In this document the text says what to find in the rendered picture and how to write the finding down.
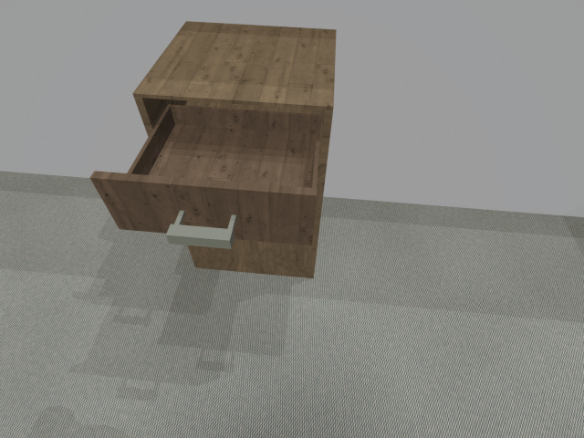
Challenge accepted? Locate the drawer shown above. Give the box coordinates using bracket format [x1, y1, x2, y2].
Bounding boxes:
[90, 104, 322, 245]

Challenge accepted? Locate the cabinet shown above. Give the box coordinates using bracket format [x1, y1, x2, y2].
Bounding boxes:
[132, 21, 337, 278]

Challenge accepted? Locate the handle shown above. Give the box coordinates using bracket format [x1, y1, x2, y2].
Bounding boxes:
[166, 210, 236, 249]

